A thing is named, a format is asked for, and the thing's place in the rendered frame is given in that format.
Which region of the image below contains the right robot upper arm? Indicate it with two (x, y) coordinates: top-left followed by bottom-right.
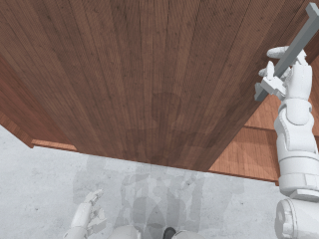
(274, 198), (319, 239)

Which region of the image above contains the robot left forearm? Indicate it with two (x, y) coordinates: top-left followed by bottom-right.
(63, 226), (88, 239)

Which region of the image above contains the left robot thigh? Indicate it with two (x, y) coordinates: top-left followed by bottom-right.
(107, 225), (142, 239)

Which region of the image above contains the robot right forearm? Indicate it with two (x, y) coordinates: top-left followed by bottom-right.
(273, 99), (319, 203)

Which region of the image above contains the robot right foot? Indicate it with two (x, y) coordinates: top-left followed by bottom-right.
(162, 227), (176, 239)

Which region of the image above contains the wardrobe door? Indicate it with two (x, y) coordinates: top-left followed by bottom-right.
(0, 0), (319, 172)
(0, 54), (73, 145)

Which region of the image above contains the handle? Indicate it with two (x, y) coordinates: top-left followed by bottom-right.
(254, 2), (319, 102)

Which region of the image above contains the right robot hand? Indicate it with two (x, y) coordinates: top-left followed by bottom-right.
(258, 46), (312, 103)

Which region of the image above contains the left robot hand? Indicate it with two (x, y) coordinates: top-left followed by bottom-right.
(70, 189), (108, 237)

